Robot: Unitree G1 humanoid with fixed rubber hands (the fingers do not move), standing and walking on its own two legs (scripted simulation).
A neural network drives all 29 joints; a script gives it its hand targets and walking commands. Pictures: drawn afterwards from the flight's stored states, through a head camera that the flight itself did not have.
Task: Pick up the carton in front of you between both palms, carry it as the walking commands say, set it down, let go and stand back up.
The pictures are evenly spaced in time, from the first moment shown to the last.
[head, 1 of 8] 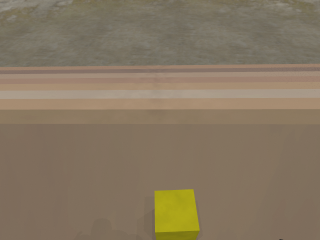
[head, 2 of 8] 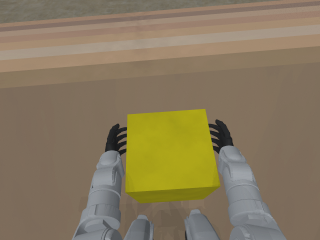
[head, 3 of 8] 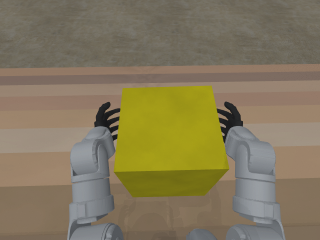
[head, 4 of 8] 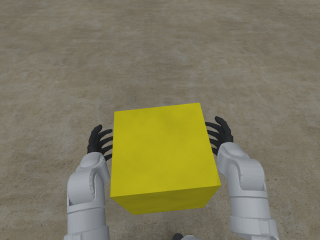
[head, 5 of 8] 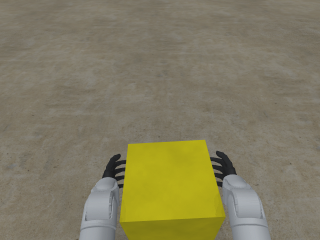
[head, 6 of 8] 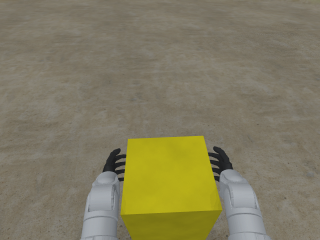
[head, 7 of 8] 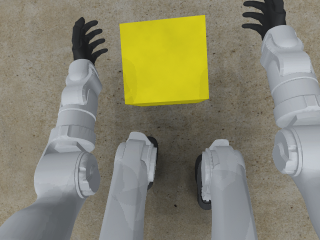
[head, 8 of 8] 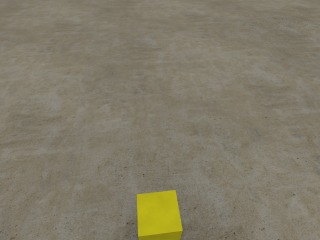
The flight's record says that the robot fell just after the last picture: no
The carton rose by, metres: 0.68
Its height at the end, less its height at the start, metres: -0.95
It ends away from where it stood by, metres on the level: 5.50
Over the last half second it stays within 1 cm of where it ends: yes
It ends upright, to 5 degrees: yes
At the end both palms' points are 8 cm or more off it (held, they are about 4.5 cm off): yes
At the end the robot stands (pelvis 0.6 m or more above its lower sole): yes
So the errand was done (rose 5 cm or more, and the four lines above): yes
